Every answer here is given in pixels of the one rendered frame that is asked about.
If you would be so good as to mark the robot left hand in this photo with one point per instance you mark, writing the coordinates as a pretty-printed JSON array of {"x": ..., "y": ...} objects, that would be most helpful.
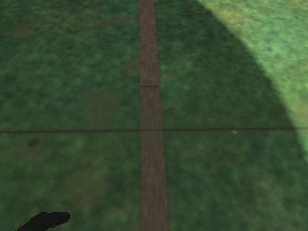
[{"x": 44, "y": 221}]

